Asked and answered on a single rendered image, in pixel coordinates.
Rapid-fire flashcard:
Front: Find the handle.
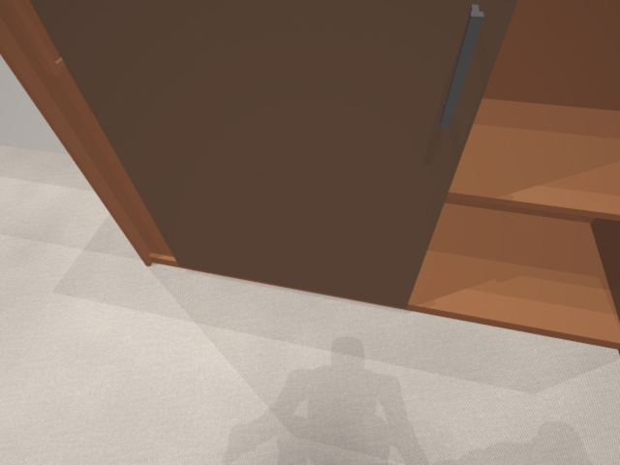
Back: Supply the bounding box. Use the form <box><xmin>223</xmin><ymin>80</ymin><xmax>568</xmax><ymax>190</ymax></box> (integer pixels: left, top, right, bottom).
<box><xmin>440</xmin><ymin>4</ymin><xmax>484</xmax><ymax>128</ymax></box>
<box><xmin>3</xmin><ymin>0</ymin><xmax>61</xmax><ymax>77</ymax></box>

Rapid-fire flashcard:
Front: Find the wardrobe door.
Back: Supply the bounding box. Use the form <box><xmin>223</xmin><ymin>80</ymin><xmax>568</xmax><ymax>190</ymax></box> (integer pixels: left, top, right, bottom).
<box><xmin>0</xmin><ymin>0</ymin><xmax>173</xmax><ymax>257</ymax></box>
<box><xmin>29</xmin><ymin>0</ymin><xmax>518</xmax><ymax>308</ymax></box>

